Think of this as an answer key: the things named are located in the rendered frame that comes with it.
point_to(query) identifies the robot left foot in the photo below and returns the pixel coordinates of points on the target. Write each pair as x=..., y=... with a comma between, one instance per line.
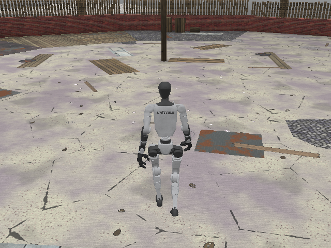
x=159, y=202

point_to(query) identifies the right robot upper arm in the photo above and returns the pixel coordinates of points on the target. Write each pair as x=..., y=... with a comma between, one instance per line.
x=183, y=116

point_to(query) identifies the left robot upper arm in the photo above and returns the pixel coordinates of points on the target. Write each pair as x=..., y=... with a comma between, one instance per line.
x=147, y=118

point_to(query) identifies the left robot hand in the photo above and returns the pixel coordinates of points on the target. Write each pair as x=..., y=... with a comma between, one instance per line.
x=139, y=159

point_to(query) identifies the robot right forearm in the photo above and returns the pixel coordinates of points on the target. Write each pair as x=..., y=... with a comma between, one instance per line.
x=187, y=135

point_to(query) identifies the robot left forearm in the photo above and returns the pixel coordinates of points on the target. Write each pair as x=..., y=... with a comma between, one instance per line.
x=143, y=142

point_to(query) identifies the right robot hand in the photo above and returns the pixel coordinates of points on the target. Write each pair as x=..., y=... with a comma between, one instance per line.
x=184, y=143

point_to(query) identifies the robot left shin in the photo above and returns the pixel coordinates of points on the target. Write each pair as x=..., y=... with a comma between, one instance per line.
x=157, y=184

